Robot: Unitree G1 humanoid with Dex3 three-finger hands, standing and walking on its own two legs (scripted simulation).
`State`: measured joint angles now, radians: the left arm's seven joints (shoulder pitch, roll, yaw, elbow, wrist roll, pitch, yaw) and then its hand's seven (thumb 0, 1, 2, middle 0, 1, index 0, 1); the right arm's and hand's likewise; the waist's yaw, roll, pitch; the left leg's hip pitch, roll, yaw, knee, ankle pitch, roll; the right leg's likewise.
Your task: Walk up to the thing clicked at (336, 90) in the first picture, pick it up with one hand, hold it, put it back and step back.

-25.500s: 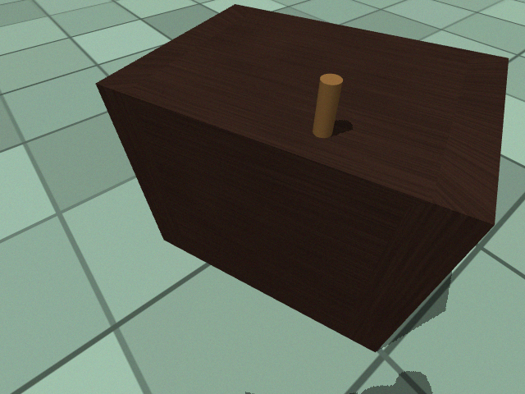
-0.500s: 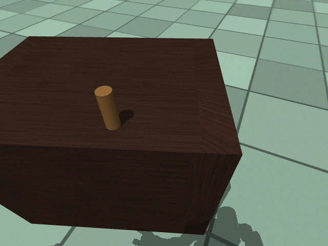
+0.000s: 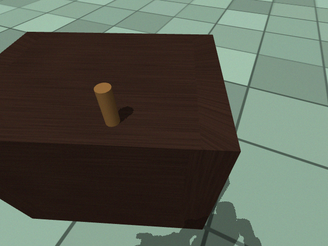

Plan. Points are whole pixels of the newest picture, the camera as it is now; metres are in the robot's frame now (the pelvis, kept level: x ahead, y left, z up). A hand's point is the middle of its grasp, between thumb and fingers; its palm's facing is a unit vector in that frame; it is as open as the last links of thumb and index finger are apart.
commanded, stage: home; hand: left
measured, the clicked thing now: (108, 106) +0.46 +0.20 +0.09
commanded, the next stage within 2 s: stand in 0.94 s
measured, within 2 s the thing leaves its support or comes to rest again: neither
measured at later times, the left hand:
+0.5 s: hand out of the picture +0.09 +0.26 -0.15, palm faces -0.05 -0.93 -0.35, open 17.6 cm
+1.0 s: hand out of the picture +0.09 +0.26 -0.15, palm faces -0.05 -0.93 -0.35, open 17.6 cm
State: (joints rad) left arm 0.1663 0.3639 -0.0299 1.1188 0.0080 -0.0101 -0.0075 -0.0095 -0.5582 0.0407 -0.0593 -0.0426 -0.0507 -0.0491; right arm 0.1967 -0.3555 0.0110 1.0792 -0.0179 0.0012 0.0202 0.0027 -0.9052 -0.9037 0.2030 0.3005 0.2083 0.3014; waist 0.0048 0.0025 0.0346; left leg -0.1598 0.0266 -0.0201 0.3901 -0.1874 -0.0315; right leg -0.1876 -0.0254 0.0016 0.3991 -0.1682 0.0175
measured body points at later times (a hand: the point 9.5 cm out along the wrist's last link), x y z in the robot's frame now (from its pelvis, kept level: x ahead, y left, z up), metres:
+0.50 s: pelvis +0.01 +0.00 +0.00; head +0.02 +0.00 +0.45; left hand +0.09 +0.31 -0.13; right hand +0.09 -0.30 -0.13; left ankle +0.02 +0.14 -0.74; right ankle +0.03 -0.13 -0.74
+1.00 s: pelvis +0.02 +0.00 +0.00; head +0.02 +0.00 +0.45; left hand +0.09 +0.31 -0.13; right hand +0.08 -0.30 -0.13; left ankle +0.02 +0.14 -0.74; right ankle +0.03 -0.13 -0.74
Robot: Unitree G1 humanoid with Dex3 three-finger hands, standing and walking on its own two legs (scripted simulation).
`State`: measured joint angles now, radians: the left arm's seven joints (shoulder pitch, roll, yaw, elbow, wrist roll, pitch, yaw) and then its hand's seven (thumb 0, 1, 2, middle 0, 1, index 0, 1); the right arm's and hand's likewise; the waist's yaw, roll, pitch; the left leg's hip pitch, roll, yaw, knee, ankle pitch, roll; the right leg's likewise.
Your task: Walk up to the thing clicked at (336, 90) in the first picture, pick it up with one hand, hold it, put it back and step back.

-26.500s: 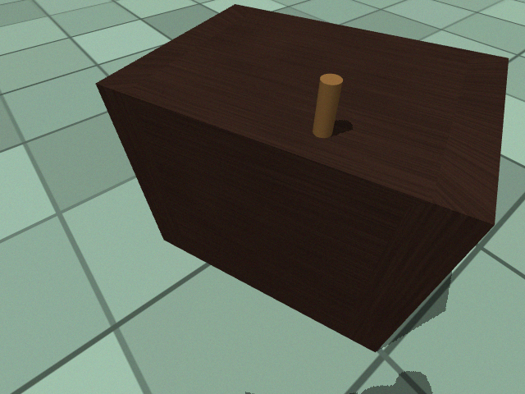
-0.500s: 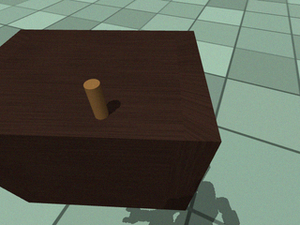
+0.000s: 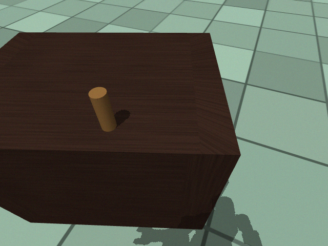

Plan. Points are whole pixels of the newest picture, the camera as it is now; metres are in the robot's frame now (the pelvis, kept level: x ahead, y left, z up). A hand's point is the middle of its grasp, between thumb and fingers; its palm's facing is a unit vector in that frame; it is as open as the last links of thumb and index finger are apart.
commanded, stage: stand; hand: left
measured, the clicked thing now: (103, 110) +0.44 +0.20 +0.08
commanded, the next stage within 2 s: none
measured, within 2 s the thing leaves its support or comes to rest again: neither
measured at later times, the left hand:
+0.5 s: hand out of the picture +0.07 +0.25 -0.15, palm faces -0.04 -0.94 -0.35, open 9.2 cm
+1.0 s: hand out of the picture +0.08 +0.25 -0.16, palm faces -0.05 -0.94 -0.35, open 7.4 cm
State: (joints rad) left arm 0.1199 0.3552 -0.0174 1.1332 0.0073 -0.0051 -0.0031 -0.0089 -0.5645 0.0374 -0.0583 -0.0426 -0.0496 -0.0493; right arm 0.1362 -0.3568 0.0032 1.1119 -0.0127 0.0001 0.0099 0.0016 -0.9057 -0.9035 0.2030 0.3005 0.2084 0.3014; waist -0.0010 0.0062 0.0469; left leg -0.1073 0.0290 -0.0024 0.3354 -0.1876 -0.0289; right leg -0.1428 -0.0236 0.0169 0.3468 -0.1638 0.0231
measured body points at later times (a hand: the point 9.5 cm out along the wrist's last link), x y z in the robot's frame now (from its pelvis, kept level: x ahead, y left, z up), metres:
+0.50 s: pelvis +0.00 +0.00 +0.00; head +0.01 -0.01 +0.45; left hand +0.08 +0.30 -0.13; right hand +0.07 -0.30 -0.14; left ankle +0.00 +0.14 -0.75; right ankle +0.02 -0.13 -0.75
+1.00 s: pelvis +0.01 +0.00 +0.00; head +0.02 +0.00 +0.45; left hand +0.09 +0.30 -0.13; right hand +0.08 -0.30 -0.13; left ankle +0.00 +0.14 -0.75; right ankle +0.02 -0.13 -0.75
